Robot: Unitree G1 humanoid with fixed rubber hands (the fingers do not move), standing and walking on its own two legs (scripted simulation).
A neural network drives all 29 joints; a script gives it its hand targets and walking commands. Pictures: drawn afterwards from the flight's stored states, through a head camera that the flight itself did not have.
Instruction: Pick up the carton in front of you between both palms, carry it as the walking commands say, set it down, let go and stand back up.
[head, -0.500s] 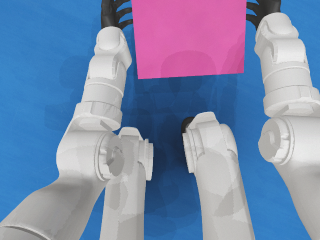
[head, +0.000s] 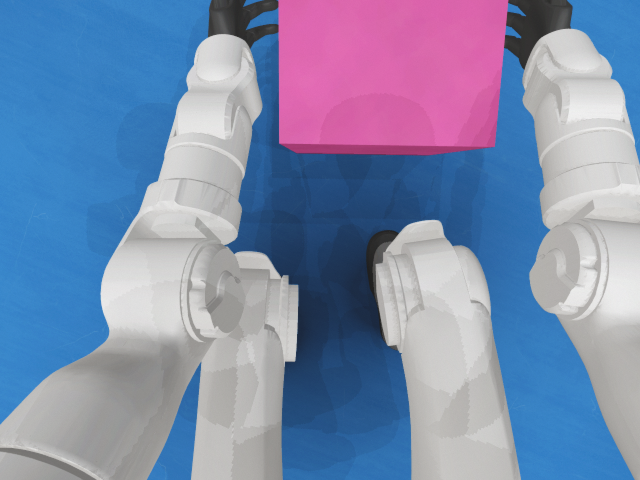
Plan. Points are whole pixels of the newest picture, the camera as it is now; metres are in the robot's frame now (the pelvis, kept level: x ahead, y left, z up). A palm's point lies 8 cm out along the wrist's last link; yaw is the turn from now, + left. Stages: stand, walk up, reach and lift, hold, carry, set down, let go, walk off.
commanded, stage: set down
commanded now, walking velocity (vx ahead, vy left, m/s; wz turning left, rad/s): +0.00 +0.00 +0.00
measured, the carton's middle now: (374, 68) +0.50 -0.13 -0.26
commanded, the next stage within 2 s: let go in 1.72 s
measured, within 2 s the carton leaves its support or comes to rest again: neither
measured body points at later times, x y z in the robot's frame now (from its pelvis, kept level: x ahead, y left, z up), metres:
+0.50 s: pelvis -0.01 +0.00 -0.01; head +0.35 -0.05 +0.25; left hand +0.53 +0.04 -0.20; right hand +0.48 -0.29 -0.20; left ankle +0.10 +0.11 -0.35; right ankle +0.13 -0.12 -0.35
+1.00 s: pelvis -0.01 -0.01 +0.04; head +0.32 -0.09 +0.34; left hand +0.55 +0.04 -0.08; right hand +0.49 -0.34 -0.08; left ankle +0.10 +0.11 -0.35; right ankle +0.13 -0.12 -0.35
